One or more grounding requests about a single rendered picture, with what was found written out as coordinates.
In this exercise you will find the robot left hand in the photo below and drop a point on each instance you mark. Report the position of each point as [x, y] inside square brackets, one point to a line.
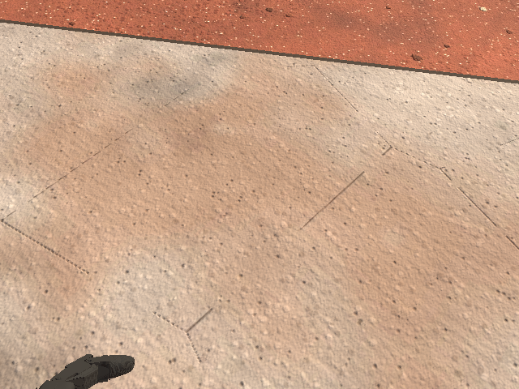
[88, 371]

